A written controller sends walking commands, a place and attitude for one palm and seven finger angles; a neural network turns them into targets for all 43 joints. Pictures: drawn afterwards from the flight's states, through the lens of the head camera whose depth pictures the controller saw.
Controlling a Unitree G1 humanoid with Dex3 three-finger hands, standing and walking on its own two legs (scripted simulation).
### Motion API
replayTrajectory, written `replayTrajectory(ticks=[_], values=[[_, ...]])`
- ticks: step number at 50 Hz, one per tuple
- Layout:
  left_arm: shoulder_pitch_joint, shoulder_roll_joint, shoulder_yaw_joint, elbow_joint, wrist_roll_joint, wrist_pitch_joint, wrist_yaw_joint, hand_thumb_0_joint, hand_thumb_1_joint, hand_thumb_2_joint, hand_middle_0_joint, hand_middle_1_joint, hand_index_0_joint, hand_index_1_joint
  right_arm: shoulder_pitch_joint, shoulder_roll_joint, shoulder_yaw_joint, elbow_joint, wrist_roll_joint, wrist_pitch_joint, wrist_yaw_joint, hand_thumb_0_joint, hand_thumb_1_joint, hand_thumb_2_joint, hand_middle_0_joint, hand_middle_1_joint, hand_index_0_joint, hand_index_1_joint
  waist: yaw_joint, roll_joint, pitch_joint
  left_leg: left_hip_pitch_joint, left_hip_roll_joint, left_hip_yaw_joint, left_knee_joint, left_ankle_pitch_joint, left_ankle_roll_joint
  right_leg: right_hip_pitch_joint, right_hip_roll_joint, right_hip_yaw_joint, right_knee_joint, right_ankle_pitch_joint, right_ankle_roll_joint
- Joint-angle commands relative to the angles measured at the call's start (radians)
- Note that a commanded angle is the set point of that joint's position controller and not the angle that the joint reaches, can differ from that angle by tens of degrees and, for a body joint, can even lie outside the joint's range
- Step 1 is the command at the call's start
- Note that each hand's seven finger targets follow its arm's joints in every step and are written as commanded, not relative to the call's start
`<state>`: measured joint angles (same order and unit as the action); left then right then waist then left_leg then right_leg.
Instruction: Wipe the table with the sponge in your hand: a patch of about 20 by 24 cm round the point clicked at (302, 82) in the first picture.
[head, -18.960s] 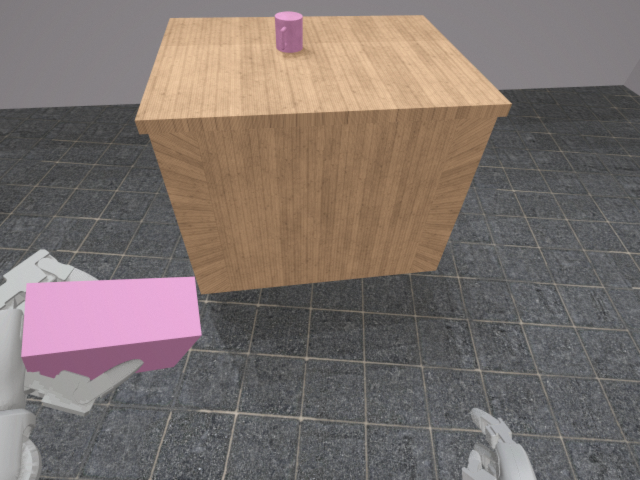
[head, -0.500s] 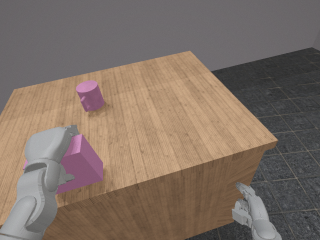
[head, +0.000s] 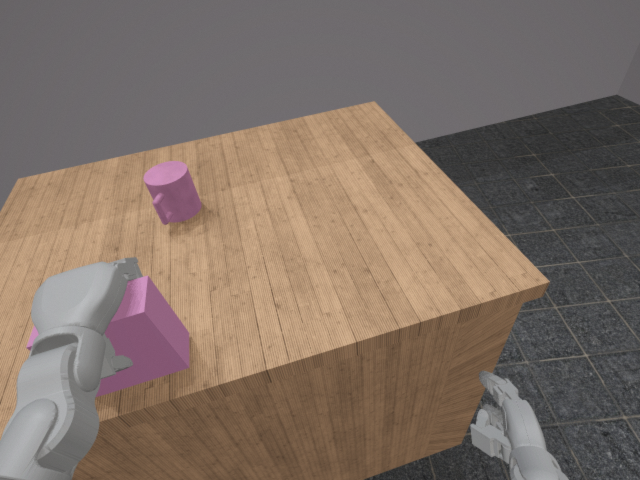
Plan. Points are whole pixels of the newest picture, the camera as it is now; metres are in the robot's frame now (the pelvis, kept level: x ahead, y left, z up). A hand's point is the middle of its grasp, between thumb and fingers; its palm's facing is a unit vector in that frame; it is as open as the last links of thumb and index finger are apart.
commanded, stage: wipe forward along the first lane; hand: left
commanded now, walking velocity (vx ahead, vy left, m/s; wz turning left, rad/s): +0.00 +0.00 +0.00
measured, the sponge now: (128, 348) +0.23 +0.30 +0.06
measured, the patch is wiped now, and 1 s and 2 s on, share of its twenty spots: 0.00 0.25 0.45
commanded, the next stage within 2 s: slide across to the middle lane in 1.54 s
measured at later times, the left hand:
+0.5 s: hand (107, 298) +0.27 +0.33 +0.11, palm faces -0.01 -0.02 -1.00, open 9.8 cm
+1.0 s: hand (109, 271) +0.31 +0.36 +0.11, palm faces -0.05 -0.01 -1.00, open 9.8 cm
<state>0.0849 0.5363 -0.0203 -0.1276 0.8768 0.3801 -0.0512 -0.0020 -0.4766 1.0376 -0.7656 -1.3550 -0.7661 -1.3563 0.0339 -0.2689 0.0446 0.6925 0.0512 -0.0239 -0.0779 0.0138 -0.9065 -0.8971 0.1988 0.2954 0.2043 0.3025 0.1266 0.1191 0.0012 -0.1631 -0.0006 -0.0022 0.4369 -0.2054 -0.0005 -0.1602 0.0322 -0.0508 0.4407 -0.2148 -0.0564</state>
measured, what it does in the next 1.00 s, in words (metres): stands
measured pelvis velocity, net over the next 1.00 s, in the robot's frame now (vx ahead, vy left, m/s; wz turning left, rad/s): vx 0.00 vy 0.01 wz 0.02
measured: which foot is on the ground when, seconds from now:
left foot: down 0.00-1.00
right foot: down 0.00-1.00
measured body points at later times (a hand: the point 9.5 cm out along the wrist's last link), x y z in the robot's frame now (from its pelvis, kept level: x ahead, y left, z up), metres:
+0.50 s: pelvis +0.00 +0.00 +0.00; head -0.01 -0.04 +0.45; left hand +0.26 +0.33 +0.16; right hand +0.21 -0.22 -0.10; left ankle +0.02 +0.12 -0.74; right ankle +0.02 -0.08 -0.74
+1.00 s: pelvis +0.00 +0.01 +0.00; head +0.00 -0.03 +0.44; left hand +0.31 +0.35 +0.16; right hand +0.18 -0.23 -0.12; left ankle +0.02 +0.12 -0.74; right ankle +0.02 -0.08 -0.74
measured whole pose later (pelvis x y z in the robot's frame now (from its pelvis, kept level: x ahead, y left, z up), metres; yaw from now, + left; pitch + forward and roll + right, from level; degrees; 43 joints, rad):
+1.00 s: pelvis +0.00 +0.01 +0.00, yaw +1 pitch +2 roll +0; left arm -0.34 0.60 0.02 0.44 0.93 0.22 -0.05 0.01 -0.50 1.07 -0.77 -1.35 -0.78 -1.35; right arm 0.15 -0.30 0.01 0.71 0.09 0.02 -0.09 0.01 -0.91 -0.90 0.20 0.30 0.20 0.30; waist 0.07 0.10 -0.04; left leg -0.32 -0.01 -0.02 0.50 -0.21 0.01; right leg -0.30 0.02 -0.06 0.48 -0.21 -0.04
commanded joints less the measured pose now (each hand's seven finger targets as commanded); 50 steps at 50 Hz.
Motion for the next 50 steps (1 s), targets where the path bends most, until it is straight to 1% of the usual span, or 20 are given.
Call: replayTrajectory(ticks=[1,2,3,6,7,8,12,18,20,24,26,30,33,40,42,43,46,47,48,50], values=[[-0.254,0.248,0.151,-0.05,0.027,-0.001,0.036,0.0,0.1,1.3,-1.2,-1.6,-1.2,-1.6,-0.19,-0.102,-0.034,-0.16,0.0,-0.047,-0.012,0.0,-0.9,-0.9,0.2,0.3,0.2,0.3,-0.011,-0.132,-0.124,0.011,-0.033,-0.064,-0.04,0.092,0.038,-0.001,-0.033,0.142,-0.112,0.037,-0.004],[-0.278,0.275,0.174,-0.051,0.027,-0.004,0.037,0.0,0.1,1.3,-1.2,-1.6,-1.2,-1.6,-0.212,-0.103,-0.032,-0.156,0.006,-0.051,-0.014,0.0,-0.9,-0.9,0.2,0.3,0.2,0.3,-0.011,-0.097,-0.126,0.024,-0.036,-0.065,-0.041,0.082,0.039,-0.01,-0.023,0.162,-0.119,0.009,-0.014],[-0.296,0.228,0.128,-0.046,0.026,-0.009,0.032,0.0,0.1,1.3,-1.2,-1.6,-1.2,-1.6,-0.2,-0.098,-0.032,-0.167,0.004,-0.052,-0.016,0.0,-0.9,-0.9,0.2,0.3,0.2,0.3,-0.012,-0.081,-0.141,0.016,-0.037,-0.06,-0.038,0.084,0.041,0.0,-0.031,0.134,-0.11,0.019,-0.01],[-0.272,0.218,0.122,-0.015,0.019,-0.028,0.024,0.0,0.1,1.3,-1.2,-1.6,-1.2,-1.6,-0.179,-0.101,-0.037,-0.163,0.005,-0.052,-0.017,0.0,-0.9,-0.9,0.2,0.3,0.2,0.3,-0.015,-0.1,-0.149,0.013,-0.036,-0.062,-0.033,0.092,0.04,0.002,-0.036,0.129,-0.104,0.05,-0.002],[-0.297,0.257,0.157,0.008,0.021,-0.033,0.025,0.0,0.1,1.3,-1.2,-1.6,-1.2,-1.6,-0.191,-0.102,-0.035,-0.155,0.009,-0.056,-0.019,0.0,-0.9,-0.9,0.2,0.3,0.2,0.3,-0.018,-0.11,-0.138,0.017,-0.036,-0.066,-0.036,0.077,0.041,-0.013,-0.025,0.147,-0.113,0.021,-0.01],[-0.289,0.216,0.123,0.026,0.013,-0.037,0.021,0.0,0.1,1.3,-1.2,-1.6,-1.2,-1.6,-0.176,-0.1,-0.035,-0.165,0.006,-0.057,-0.02,0.0,-0.9,-0.9,0.2,0.3,0.2,0.3,-0.017,-0.116,-0.143,0.003,-0.035,-0.06,-0.032,0.071,0.042,-0.003,-0.034,0.123,-0.107,0.021,-0.004],[-0.334,0.274,0.172,0.063,0.018,-0.07,0.026,0.0,0.1,1.3,-1.2,-1.6,-1.2,-1.6,-0.17,-0.107,-0.042,-0.154,0.011,-0.057,-0.024,0.0,-0.9,-0.9,0.2,0.3,0.2,0.3,-0.019,-0.112,-0.144,0.005,-0.038,-0.063,-0.03,0.067,0.043,-0.017,-0.027,0.139,-0.108,0.022,-0.006],[-0.347,0.225,0.133,0.126,0.022,-0.093,0.034,0.0,0.1,1.3,-1.2,-1.6,-1.2,-1.6,-0.134,-0.11,-0.051,-0.154,0.011,-0.052,-0.021,0.0,-0.9,-0.9,0.2,0.3,0.2,0.3,-0.025,-0.101,-0.156,-0.017,-0.038,-0.057,-0.026,0.068,0.043,-0.022,-0.031,0.103,-0.095,0.036,-0.003],[-0.365,0.229,0.131,0.173,0.024,-0.095,0.036,0.0,0.1,1.3,-1.2,-1.6,-1.2,-1.6,-0.122,-0.117,-0.055,-0.146,0.013,-0.048,-0.022,0.0,-0.9,-0.9,0.2,0.3,0.2,0.3,-0.031,-0.15,-0.135,-0.033,-0.036,-0.059,-0.027,0.048,0.043,-0.039,-0.03,0.106,-0.101,0.021,0.003],[-0.405,0.248,0.138,0.222,0.031,-0.102,0.043,0.0,0.1,1.3,-1.2,-1.6,-1.2,-1.6,-0.107,-0.121,-0.059,-0.137,0.018,-0.045,-0.026,0.0,-0.9,-0.9,0.2,0.3,0.2,0.3,-0.035,-0.134,-0.157,-0.038,-0.038,-0.055,-0.024,0.031,0.045,-0.041,-0.031,0.109,-0.099,0.003,0.001],[-0.432,0.248,0.129,0.262,0.032,-0.098,0.041,0.0,0.1,1.3,-1.2,-1.6,-1.2,-1.6,-0.101,-0.127,-0.059,-0.133,0.019,-0.037,-0.027,0.0,-0.9,-0.9,0.2,0.3,0.2,0.3,-0.042,-0.164,-0.147,-0.055,-0.039,-0.052,-0.023,0.026,0.044,-0.044,-0.032,0.106,-0.099,0.01,0.005],[-0.472,0.239,0.102,0.341,0.043,-0.099,0.029,0.0,0.1,1.3,-1.2,-1.6,-1.2,-1.6,-0.087,-0.13,-0.057,-0.127,0.025,-0.028,-0.027,0.0,-0.9,-0.9,0.2,0.3,0.2,0.3,-0.05,-0.132,-0.131,-0.071,-0.04,-0.051,-0.026,0.002,0.045,-0.069,-0.027,0.093,-0.099,-0.019,0.004],[-0.479,0.267,0.124,0.371,0.052,-0.113,0.026,0.0,0.1,1.3,-1.2,-1.6,-1.2,-1.6,-0.069,-0.136,-0.062,-0.132,0.023,-0.024,-0.026,0.0,-0.9,-0.9,0.2,0.3,0.2,0.3,-0.045,-0.148,-0.18,-0.078,-0.04,-0.049,-0.013,0.023,0.048,-0.043,-0.026,0.088,-0.082,0.013,0.002],[-0.538,0.242,0.09,0.444,0.063,-0.139,0.021,0.0,0.1,1.3,-1.2,-1.6,-1.2,-1.6,-0.036,-0.14,-0.065,-0.135,0.027,-0.007,-0.019,0.0,-0.9,-0.9,0.2,0.3,0.2,0.3,-0.062,-0.16,-0.149,-0.104,-0.037,-0.048,-0.011,0.01,0.051,-0.086,-0.025,0.076,-0.081,0.01,0.005],[-0.584,0.299,0.134,0.461,0.069,-0.148,0.027,0.0,0.1,1.3,-1.2,-1.6,-1.2,-1.6,-0.035,-0.146,-0.067,-0.126,0.029,-0.006,-0.022,0.0,-0.9,-0.9,0.2,0.3,0.2,0.3,-0.062,-0.142,-0.156,-0.105,-0.038,-0.051,-0.011,0.005,0.051,-0.093,-0.021,0.088,-0.081,0.0,-0.001],[-0.59,0.262,0.095,0.469,0.07,-0.151,0.026,0.0,0.1,1.3,-1.2,-1.6,-1.2,-1.6,-0.024,-0.143,-0.068,-0.131,0.028,-0.004,-0.022,0.0,-0.9,-0.9,0.2,0.3,0.2,0.3,-0.066,-0.131,-0.169,-0.105,-0.038,-0.044,-0.008,0.007,0.052,-0.087,-0.025,0.073,-0.077,0.002,0.002],[-0.613,0.266,0.089,0.499,0.076,-0.155,0.026,0.0,0.1,1.3,-1.2,-1.6,-1.2,-1.6,-0.014,-0.145,-0.069,-0.128,0.03,0.004,-0.02,0.0,-0.9,-0.9,0.2,0.3,0.2,0.3,-0.069,-0.134,-0.169,-0.11,-0.038,-0.044,-0.007,0.002,0.052,-0.096,-0.026,0.075,-0.079,0.002,0.003],[-0.661,0.304,0.119,0.504,0.077,-0.163,0.028,0.0,0.1,1.3,-1.2,-1.6,-1.2,-1.6,-0.012,-0.148,-0.068,-0.125,0.033,0.002,-0.022,0.0,-0.9,-0.9,0.2,0.3,0.2,0.3,-0.073,-0.139,-0.179,-0.112,-0.037,-0.051,-0.013,-0.004,0.052,-0.1,-0.02,0.076,-0.077,-0.008,0.0],[-0.664,0.277,0.086,0.531,0.08,-0.163,0.028,0.0,0.1,1.3,-1.2,-1.6,-1.2,-1.6,-0.003,-0.147,-0.068,-0.125,0.031,0.004,-0.023,0.0,-0.9,-0.9,0.2,0.3,0.2,0.3,-0.076,-0.124,-0.175,-0.117,-0.037,-0.045,-0.009,-0.012,0.053,-0.1,-0.025,0.07,-0.077,-0.017,0.001],[-0.659,0.292,0.1,0.561,0.084,-0.168,0.029,0.0,0.1,1.3,-1.2,-1.6,-1.2,-1.6,0.01,-0.151,-0.072,-0.121,0.031,0.008,-0.023,0.0,-0.9,-0.9,0.2,0.3,0.2,0.3,-0.075,-0.158,-0.183,-0.123,-0.036,-0.045,-0.005,-0.008,0.054,-0.097,-0.025,0.072,-0.078,-0.007,0.004]])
